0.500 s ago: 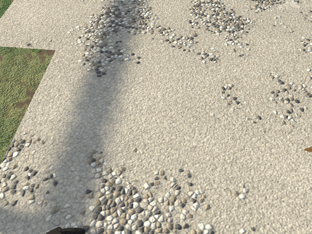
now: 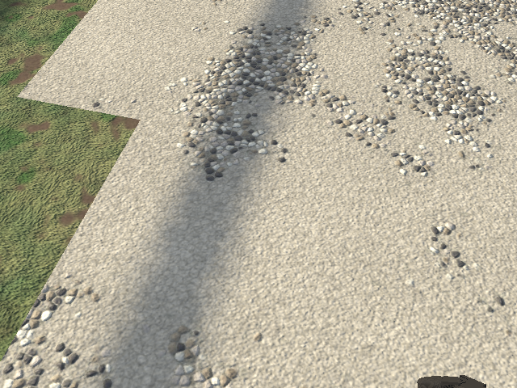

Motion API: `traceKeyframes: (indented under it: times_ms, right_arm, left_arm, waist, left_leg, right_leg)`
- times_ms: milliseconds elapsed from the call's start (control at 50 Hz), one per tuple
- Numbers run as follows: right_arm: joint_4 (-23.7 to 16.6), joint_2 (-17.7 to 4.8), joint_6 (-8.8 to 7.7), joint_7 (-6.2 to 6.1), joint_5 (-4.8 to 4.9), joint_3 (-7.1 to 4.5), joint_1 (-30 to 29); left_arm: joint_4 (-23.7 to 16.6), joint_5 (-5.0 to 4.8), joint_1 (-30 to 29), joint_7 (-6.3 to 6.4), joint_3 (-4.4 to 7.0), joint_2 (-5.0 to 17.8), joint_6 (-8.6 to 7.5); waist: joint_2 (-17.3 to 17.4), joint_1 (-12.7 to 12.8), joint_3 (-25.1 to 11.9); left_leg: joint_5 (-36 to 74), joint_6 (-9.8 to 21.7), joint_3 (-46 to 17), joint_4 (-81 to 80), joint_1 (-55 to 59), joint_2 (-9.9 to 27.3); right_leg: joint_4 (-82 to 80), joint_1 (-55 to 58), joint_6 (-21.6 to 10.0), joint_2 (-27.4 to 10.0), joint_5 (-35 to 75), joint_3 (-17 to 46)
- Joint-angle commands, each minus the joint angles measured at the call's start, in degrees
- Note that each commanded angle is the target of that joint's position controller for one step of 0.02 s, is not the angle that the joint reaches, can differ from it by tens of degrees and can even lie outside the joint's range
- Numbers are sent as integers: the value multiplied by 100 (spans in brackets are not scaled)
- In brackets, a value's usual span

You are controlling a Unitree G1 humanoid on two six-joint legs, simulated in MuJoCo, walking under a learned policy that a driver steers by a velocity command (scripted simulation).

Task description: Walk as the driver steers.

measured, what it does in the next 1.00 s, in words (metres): walks ahead, turning right: left foot, then right foot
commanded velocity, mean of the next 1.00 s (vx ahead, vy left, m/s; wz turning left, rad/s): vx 0.50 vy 0.00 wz -0.35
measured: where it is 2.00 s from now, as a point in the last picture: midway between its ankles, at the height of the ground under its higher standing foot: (356, 194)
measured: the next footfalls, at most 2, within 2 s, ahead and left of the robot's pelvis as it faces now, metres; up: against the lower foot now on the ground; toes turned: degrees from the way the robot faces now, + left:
left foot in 0.02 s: +0.17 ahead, +0.09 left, +0.00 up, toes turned +3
right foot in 0.58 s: +0.42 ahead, -0.11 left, +0.00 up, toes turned -22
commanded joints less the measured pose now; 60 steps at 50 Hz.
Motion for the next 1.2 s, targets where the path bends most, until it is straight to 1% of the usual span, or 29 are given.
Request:
traceKeyframes:
  times_ms: [20,40,60,80,100,140,180,260,360,440,500,540,560,580,600,620,640,680,740,780,900,1000,1060,1100,1120,1140,1160,1180,1200]
  right_arm:
    - [309,-923,-186,-159,-130,-335,1973]
    - [352,-1502,-214,-228,-286,-473,2706]
    - [377,-1574,-112,-165,-90,-526,2591]
    - [289,-1180,-72,-135,31,-437,2021]
    - [229,-808,-106,-117,54,-337,1573]
    - [312,-508,-195,-151,55,-250,1362]
    - [401,-524,-302,-182,68,-254,1515]
    - [552,-633,-389,-208,102,-293,1877]
    - [701,-612,-367,-249,90,-263,2204]
    - [874,-736,-310,-322,73,-282,2615]
    - [908,-903,-221,-384,47,-316,2589]
    - [875,-1083,-128,-405,25,-369,2472]
    - [831,-1154,-73,-385,32,-392,2439]
    - [713,-1160,-56,-345,64,-396,2287]
    - [337,-515,-93,-242,153,-271,2493]
    - [46,-845,-169,-187,113,-340,1904]
    - [-118,-815,-242,-151,104,-316,1405]
    - [-26,-786,-281,-162,92,-304,1560]
    - [-29,-685,35,-121,-120,-290,1777]
    - [-97,-607,129,-77,-108,-267,1619]
    - [-377,-620,149,0,8,-214,530]
    - [-591,-592,97,69,56,-146,-119]
    - [-564,-654,73,67,58,-168,149]
    - [-310,-818,60,-8,39,-253,1000]
    - [-57,-915,25,-38,9,-320,1786]
    - [160,-1167,-5,-84,-93,-424,2655]
    - [146,-1912,23,-131,-148,-646,3005]
    - [169,-1705,70,-45,113,-602,2602]
    - [98,-1562,94,-27,195,-575,2135]
  left_arm:
    - [-245,-49,-47,34,133,834,-11]
    - [-505,-236,208,-9,4,347,-20]
    - [-404,-221,530,32,102,559,28]
    - [-406,-96,114,49,194,841,79]
    - [-467,-75,-213,4,163,670,67]
    - [-457,33,-321,-65,176,523,179]
    - [-433,76,-266,-148,182,404,317]
    - [-690,55,-942,-230,213,369,419]
    - [-1062,48,-1934,-303,136,258,397]
    - [-1360,82,-2594,-353,70,237,381]
    - [-1401,102,-2459,-336,118,353,383]
    - [-1247,106,-1816,-287,212,516,376]
    - [-1083,120,-1243,-254,296,661,334]
    - [-842,189,-409,-186,437,960,289]
    - [-871,225,-281,-109,626,1666,298]
    - [-953,25,-287,-116,652,1802,377]
    - [-917,-26,-562,-69,608,1659,410]
    - [-945,-61,-1089,-28,461,1112,354]
    - [-976,-135,-1182,-15,377,969,177]
    - [-919,-122,-964,-31,391,1090,102]
    - [-709,-81,-280,-49,287,991,25]
    - [-552,39,-52,35,204,966,-5]
    - [-519,86,-294,119,177,1052,-23]
    - [-502,127,-423,165,190,1183,-10]
    - [-523,122,-507,169,202,1252,29]
    - [-649,66,-655,170,183,1260,19]
    - [-937,-109,-343,83,99,849,-28]
    - [-990,42,-498,36,143,1035,-71]
    - [-1125,73,-840,-6,119,1000,-108]
  waist:
    - [-238,-1147,-1029]
    - [747,-1183,-1875]
    - [1127,-995,-2165]
    - [402,-797,-1262]
    - [216,-683,-577]
    - [316,-415,-77]
    - [315,-301,-86]
    - [252,-306,59]
    - [264,-472,265]
    - [266,-664,354]
    - [417,-493,146]
    - [548,-178,-272]
    - [504,58,-619]
    - [138,506,-1042]
    - [-1118,213,-1547]
    - [-753,272,-1802]
    - [-307,184,-945]
    - [184,-327,-177]
    - [-15,-623,-270]
    - [-118,-605,-260]
    - [-421,-129,-59]
    - [-412,53,234]
    - [-461,-215,167]
    - [-595,-597,-318]
    - [-554,-943,-708]
    - [-322,-1370,-1144]
    - [992,-1149,-1693]
    - [745,-919,-1818]
    - [371,-730,-998]
  left_leg:
    - [-85,430,-359,-467,2774,160]
    - [-676,869,-2514,-676,4458,1871]
    - [-728,1237,-4103,-1309,4558,2537]
    - [-1121,1055,-3325,-1430,3746,2231]
    - [-1037,892,-2567,-1733,2896,1971]
    - [-527,483,-1561,-2114,2010,1499]
    - [52,398,-1044,-2232,1844,1366]
    - [714,345,-295,-2353,2127,1271]
    - [1515,218,429,-2263,2378,1113]
    - [2329,187,754,-2033,3034,1317]
    - [4305,134,1022,-1277,3501,1432]
    - [5413,160,1115,-90,3612,1483]
    - [5093,149,1115,905,3383,1484]
    - [3789,-18,1177,2422,2458,1346]
    - [-883,-334,1107,4598,6,453]
    - [-2421,-437,-192,5547,-1135,-277]
    - [-1825,-375,-581,5343,-1687,168]
    - [-1237,-393,-563,4270,-1110,528]
    - [-1168,-628,-513,3619,-427,601]
    - [-840,-708,-382,3201,-538,604]
    - [467,-523,-160,1708,-1103,598]
    - [578,-196,-47,789,-1188,300]
    - [51,107,101,365,-475,-94]
    - [-471,348,282,286,427,-484]
    - [-411,484,283,-68,1248,-625]
    - [-347,778,-436,-296,2608,-119]
    - [-315,1704,-3255,-499,4204,1506]
    - [99,1966,-4776,-1205,4363,1834]
    - [-356,1810,-3930,-1291,3629,1692]
  right_leg:
    - [2570,-1066,-478,-1195,4624,322]
    - [4554,-2816,-247,-538,1911,-48]
    - [5708,-3758,-253,23,-879,240]
    - [5909,-4051,-309,-379,-458,587]
    - [5680,-4035,-298,-588,-31,598]
    - [5181,-3674,-242,-842,343,566]
    - [5155,-3543,-173,-848,570,496]
    - [4879,-4337,-68,-952,1315,398]
    - [3460,-4473,-20,-840,2167,25]
    - [2545,-4334,-231,-688,2054,-434]
    - [2279,-3812,-543,-320,1327,-711]
    - [2181,-3052,-824,56,689,-827]
    - [1886,-2316,-977,214,585,-747]
    - [1333,-1011,-1230,-36,640,-159]
    - [1212,848,-2015,-1811,661,2539]
    - [311,1106,-2409,-2332,787,4589]
    - [165,559,-2188,-2209,1016,3587]
    - [-18,-800,-1646,-1683,2085,2472]
    - [-107,-1449,-1471,-1155,3103,1766]
    - [-205,-1507,-1390,-1030,3332,1518]
    - [-420,-669,-744,-986,3895,974]
    - [-533,44,-686,-1294,4088,597]
    - [-82,220,-565,-1443,5647,238]
    - [1104,380,-465,-1468,7293,47]
    - [2178,206,-418,-1393,7216,-69]
    - [3646,-831,-330,-1243,5893,-227]
    - [6135,-3023,-5,-170,2176,-489]
    - [6864,-4057,-56,211,-597,465]
    - [6763,-4448,-90,-234,-171,760]
Keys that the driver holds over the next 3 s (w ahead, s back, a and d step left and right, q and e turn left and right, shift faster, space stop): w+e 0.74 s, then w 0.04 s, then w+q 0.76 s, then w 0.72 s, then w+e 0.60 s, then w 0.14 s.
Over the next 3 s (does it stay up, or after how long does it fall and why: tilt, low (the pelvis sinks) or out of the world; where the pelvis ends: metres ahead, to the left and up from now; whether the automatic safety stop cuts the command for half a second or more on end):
stays up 1.56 -0.28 0.01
